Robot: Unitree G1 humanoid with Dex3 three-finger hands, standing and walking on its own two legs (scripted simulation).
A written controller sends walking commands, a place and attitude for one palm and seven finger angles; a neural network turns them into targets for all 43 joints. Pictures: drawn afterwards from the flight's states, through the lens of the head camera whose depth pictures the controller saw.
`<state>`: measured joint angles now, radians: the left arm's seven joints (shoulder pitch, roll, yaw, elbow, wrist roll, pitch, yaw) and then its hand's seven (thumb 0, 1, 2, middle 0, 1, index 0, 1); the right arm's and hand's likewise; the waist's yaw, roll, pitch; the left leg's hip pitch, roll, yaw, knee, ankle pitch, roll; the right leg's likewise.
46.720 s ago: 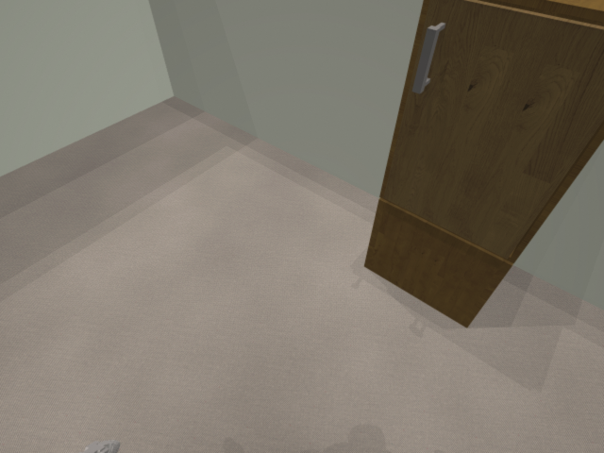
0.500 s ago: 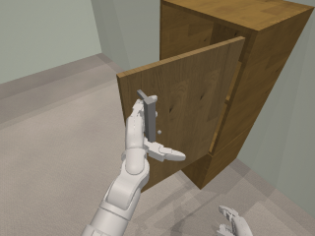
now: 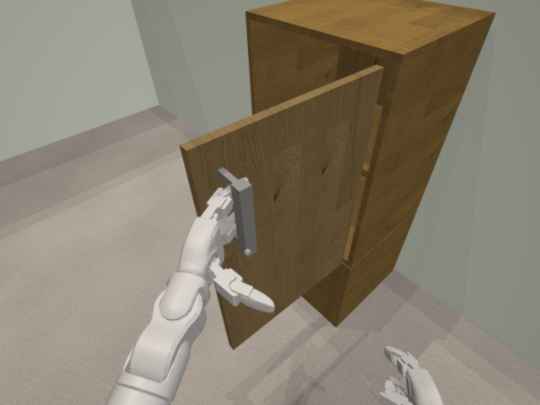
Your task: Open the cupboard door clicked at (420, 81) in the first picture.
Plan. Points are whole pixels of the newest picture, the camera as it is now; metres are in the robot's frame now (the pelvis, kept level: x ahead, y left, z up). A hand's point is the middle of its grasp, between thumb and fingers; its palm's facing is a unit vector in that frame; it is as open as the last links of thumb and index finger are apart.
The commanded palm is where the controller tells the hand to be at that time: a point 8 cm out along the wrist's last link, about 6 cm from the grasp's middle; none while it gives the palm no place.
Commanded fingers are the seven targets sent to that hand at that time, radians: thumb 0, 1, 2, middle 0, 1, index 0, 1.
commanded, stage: slide the hand sideways off the handle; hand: left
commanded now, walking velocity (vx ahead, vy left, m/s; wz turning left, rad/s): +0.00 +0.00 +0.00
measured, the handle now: (237, 213) +0.35 +0.08 +0.13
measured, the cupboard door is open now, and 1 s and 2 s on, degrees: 88 86 86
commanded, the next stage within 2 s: draw the hand back to the body in 0.62 s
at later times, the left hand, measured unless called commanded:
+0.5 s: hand (202, 276) +0.25 +0.11 +0.12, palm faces -0.09 -0.99 -0.05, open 16.3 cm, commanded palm +0.22 +0.17 +0.13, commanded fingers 0.00 -0.50 0.30 -0.15 -0.30 -0.15 -0.30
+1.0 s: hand (157, 288) +0.23 +0.16 +0.13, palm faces -0.04 -1.00 -0.08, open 16.3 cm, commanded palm +0.19 +0.21 +0.14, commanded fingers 0.00 -0.50 0.30 -0.15 -0.30 -0.15 -0.30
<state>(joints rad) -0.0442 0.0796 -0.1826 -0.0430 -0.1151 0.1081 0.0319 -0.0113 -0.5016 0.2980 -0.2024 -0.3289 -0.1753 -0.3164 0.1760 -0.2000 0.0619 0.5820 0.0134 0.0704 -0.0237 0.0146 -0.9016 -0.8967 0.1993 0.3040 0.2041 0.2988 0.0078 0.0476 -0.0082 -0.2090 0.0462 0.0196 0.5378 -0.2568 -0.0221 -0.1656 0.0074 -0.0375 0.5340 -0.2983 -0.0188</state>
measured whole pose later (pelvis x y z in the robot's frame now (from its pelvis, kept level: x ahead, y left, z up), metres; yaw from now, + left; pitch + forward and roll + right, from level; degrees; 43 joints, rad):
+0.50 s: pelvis +0.03 -0.01 +0.00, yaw +1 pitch -2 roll +0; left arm 0.32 0.17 -0.04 -0.36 -0.18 0.08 -0.14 -0.01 -0.50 0.30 -0.19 -0.32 -0.16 -0.30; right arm 0.20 -0.22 0.06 0.53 0.02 -0.05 -0.05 0.01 -0.90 -0.90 0.20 0.30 0.20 0.30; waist 0.03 0.06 -0.03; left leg -0.23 0.04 0.00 0.58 -0.32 -0.03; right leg -0.18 0.00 -0.06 0.58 -0.37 -0.02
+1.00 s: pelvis +0.03 +0.00 -0.01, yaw +1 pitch -2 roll +0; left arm 0.40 0.24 0.11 -0.40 -0.26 0.06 -0.22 -0.01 -0.50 0.30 -0.15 -0.30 -0.15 -0.30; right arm 0.23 -0.23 0.06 0.55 0.03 -0.14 -0.06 0.02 -0.90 -0.90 0.20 0.30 0.20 0.30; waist 0.04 0.06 -0.05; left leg -0.25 0.04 -0.01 0.61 -0.33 -0.03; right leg -0.19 0.00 -0.06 0.59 -0.37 -0.02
